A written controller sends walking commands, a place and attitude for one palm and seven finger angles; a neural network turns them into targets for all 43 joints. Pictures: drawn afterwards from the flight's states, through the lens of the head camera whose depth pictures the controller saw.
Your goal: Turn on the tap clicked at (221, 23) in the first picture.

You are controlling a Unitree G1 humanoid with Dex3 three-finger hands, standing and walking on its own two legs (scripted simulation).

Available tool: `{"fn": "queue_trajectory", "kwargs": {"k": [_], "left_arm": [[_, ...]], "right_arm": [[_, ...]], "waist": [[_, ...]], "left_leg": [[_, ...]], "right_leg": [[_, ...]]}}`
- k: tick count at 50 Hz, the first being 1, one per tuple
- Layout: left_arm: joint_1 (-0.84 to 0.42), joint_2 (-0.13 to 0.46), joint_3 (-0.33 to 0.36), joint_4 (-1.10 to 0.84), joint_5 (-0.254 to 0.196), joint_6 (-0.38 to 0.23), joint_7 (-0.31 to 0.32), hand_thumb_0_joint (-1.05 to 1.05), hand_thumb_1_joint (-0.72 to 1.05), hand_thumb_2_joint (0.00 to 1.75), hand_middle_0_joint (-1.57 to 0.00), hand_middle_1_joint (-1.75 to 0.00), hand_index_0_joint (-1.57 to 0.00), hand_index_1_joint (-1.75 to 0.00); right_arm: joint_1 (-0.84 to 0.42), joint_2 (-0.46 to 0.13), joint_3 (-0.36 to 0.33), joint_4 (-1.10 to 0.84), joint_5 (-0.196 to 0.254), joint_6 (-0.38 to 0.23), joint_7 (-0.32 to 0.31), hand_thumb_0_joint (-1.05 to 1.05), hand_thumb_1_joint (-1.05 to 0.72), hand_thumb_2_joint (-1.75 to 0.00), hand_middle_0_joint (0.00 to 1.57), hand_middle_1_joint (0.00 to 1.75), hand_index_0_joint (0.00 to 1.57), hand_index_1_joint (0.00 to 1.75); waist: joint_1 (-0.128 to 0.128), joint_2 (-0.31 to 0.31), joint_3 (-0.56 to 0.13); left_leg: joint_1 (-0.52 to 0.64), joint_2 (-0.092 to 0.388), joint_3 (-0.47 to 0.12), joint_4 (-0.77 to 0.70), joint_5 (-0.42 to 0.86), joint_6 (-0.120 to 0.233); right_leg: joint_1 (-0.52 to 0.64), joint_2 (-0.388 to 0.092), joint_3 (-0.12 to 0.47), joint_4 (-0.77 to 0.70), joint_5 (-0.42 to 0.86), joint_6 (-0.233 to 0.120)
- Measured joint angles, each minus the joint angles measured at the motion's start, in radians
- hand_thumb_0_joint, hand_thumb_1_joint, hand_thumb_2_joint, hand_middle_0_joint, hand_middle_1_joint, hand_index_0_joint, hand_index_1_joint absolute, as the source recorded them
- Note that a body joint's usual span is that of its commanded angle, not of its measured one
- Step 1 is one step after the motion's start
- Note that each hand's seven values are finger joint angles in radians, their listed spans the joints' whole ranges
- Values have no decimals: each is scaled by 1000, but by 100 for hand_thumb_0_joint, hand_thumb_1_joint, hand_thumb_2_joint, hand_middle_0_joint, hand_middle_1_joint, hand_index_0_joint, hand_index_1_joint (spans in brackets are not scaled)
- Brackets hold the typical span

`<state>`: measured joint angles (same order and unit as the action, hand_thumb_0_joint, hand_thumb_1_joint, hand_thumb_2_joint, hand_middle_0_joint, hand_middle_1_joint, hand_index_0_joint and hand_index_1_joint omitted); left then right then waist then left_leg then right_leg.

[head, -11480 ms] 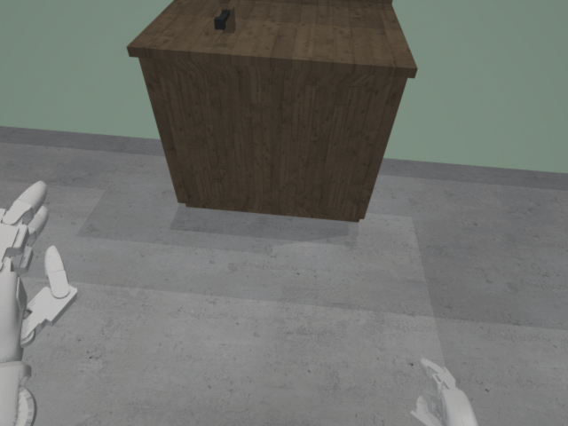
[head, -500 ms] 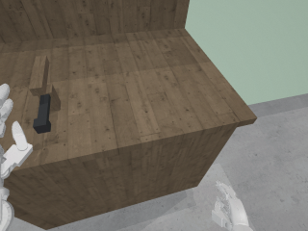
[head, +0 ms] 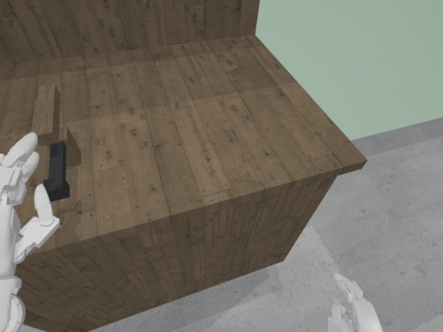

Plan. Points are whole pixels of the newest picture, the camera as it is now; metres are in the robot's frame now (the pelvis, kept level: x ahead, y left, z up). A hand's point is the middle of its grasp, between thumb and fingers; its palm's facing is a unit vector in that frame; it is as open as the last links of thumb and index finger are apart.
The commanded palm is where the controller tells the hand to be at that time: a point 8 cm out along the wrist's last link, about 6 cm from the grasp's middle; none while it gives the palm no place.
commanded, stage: come to a stop and stand still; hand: left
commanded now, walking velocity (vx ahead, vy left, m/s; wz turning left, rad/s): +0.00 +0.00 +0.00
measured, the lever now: (56, 188) +0.30 +0.30 +0.10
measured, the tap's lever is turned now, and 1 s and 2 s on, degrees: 0 0 0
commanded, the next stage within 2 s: look again from close up in 0.42 s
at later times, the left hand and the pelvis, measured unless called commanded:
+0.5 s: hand (38, 206) +0.24 +0.27 +0.16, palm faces +0.44 -0.83 -0.34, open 7.4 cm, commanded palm +0.18 +0.29 +0.18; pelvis +0.02 +0.01 +0.00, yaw +1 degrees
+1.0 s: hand (37, 209) +0.23 +0.27 +0.16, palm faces +0.44 -0.83 -0.35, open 7.4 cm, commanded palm +0.17 +0.29 +0.18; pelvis +0.02 +0.01 +0.00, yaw +2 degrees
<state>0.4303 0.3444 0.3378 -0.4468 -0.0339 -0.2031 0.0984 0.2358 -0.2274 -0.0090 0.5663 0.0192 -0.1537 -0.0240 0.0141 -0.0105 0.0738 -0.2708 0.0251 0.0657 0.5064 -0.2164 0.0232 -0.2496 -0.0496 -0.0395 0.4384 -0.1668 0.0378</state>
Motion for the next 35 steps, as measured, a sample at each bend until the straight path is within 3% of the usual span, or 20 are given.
{"fn": "queue_trajectory", "kwargs": {"k": [3,11,20,35], "left_arm": [[35,12,-12,-16,11,-14,-7,2,89,90,-21,-30,-21,-30],[-70,13,63,2,12,-29,25,2,89,90,-21,-30,-22,-30],[-39,-12,16,-5,13,-18,13,2,89,90,-21,-30,-21,-30],[-35,-12,22,-31,1,11,28,2,89,90,-21,-30,-21,-30]], "right_arm": [[20,18,6,12,-2,-4,-13,1,-90,-90,20,30,20,30],[8,48,29,45,-10,-27,1,1,-90,-90,20,30,20,30],[-59,55,32,13,-11,-6,12,1,-90,-90,20,30,20,30],[-62,36,18,-3,-6,34,2,1,-90,-90,20,30,20,30]], "waist": [[0,-16,5],[21,-22,15],[18,-14,-1],[29,-19,14]], "left_leg": [[6,-4,-4,7,-9,3],[20,-5,-22,15,-24,4],[33,-9,-18,4,-32,8],[44,-12,-27,-3,-32,9]], "right_leg": [[9,-4,-4,6,-11,2],[42,-4,-21,-10,-17,9],[57,-8,-18,-30,-18,15],[78,-9,-28,-48,-16,17]]}}
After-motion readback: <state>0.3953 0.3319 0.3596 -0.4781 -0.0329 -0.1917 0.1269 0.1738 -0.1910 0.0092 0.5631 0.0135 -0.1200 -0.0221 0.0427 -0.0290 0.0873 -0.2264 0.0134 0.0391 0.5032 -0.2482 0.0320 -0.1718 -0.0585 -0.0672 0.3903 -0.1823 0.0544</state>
